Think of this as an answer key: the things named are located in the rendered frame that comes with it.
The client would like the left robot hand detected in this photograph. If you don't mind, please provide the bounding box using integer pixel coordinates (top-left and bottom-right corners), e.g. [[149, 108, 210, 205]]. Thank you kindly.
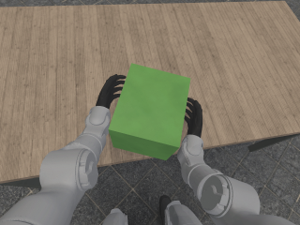
[[96, 74, 126, 109]]

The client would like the table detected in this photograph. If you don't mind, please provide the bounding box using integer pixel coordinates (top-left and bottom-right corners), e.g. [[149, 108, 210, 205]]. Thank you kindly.
[[0, 1, 300, 188]]

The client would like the right robot foot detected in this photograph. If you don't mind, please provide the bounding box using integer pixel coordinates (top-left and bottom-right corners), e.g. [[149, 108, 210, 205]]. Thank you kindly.
[[158, 195, 172, 225]]

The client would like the right robot forearm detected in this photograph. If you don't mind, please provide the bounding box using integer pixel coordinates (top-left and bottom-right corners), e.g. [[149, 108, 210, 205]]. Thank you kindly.
[[177, 134, 223, 201]]

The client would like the carton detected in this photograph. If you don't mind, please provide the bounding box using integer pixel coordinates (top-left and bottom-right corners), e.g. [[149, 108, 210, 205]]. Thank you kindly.
[[108, 63, 190, 160]]

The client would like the robot right upper arm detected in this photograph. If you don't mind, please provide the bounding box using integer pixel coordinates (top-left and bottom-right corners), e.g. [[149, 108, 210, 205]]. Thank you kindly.
[[200, 174, 296, 225]]

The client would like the robot left upper arm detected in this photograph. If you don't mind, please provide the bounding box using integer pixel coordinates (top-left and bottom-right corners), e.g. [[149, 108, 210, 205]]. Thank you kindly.
[[0, 148, 98, 225]]

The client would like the robot right shin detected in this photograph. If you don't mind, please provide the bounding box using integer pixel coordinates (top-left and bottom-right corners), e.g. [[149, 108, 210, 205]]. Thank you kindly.
[[165, 201, 181, 225]]

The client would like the right robot hand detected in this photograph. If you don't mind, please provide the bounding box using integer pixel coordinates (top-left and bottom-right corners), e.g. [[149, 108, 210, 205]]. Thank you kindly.
[[184, 97, 203, 138]]

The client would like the left robot forearm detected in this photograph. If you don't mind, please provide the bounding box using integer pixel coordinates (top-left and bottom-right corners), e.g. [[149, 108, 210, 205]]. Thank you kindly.
[[39, 106, 111, 185]]

